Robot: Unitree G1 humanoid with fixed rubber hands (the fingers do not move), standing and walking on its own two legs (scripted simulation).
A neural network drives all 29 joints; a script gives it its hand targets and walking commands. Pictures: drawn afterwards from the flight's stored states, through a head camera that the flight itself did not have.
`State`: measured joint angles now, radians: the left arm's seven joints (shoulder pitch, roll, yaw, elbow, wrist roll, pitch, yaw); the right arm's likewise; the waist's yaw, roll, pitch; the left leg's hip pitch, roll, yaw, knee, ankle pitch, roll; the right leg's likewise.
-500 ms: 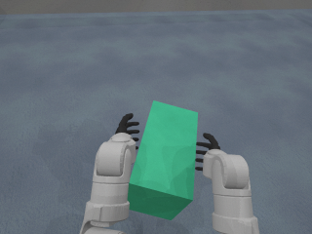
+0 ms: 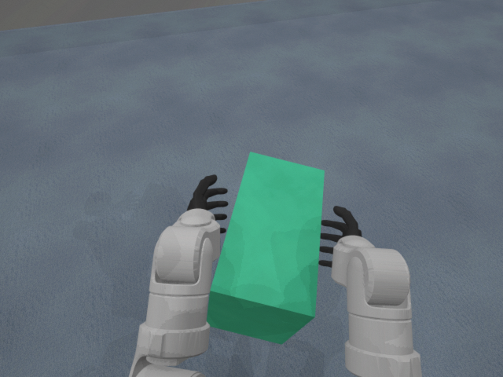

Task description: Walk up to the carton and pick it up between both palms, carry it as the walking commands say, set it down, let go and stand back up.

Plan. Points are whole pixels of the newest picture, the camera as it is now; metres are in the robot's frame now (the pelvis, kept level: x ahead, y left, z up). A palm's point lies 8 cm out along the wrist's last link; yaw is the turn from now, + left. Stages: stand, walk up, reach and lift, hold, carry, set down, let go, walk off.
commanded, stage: carry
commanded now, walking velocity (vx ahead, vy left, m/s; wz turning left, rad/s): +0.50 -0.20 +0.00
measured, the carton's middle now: (265, 247) +0.36 +0.00 -0.03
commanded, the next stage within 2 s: none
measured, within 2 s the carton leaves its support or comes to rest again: neither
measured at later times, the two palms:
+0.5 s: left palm (240, 129) +0.55 +0.05 +0.09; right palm (353, 151) +0.52 -0.16 +0.07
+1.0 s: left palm (252, 72) +0.76 +0.04 +0.09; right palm (345, 87) +0.73 -0.18 +0.08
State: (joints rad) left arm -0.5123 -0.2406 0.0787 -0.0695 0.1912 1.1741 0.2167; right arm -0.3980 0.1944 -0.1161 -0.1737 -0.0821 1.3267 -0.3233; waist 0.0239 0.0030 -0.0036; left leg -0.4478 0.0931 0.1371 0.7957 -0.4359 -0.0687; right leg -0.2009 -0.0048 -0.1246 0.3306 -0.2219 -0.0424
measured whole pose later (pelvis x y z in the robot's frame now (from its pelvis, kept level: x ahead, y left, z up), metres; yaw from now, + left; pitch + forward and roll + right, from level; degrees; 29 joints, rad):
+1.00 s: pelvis +0.43 -0.07 +0.00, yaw -1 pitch +6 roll -3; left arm -0.51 -0.24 0.08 -0.06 0.19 1.19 0.24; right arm -0.40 0.20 -0.11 -0.12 -0.08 1.33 -0.32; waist 0.02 -0.03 -0.03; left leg -0.32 0.10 0.15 0.44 -0.21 0.02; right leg -0.38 0.01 -0.12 0.81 -0.42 -0.03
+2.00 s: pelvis +0.46 -0.06 -0.01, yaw -1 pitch +1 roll -1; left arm -0.50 -0.24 0.11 0.12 0.19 1.17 0.28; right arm -0.40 0.19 -0.10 0.07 -0.08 1.33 -0.32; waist 0.02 -0.02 -0.17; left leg -0.30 0.04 0.17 0.48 -0.21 0.05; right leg -0.29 -0.05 -0.12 0.45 -0.18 0.01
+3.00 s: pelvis +0.46 -0.07 -0.01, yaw -1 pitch +1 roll +0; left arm -0.47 -0.22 0.17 0.29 0.19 0.85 0.18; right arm -0.39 0.19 -0.15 0.25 -0.17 1.00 -0.25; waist 0.02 -0.02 -0.07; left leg -0.30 0.04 0.17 0.50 -0.21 0.04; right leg -0.30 -0.05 -0.12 0.49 -0.19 0.01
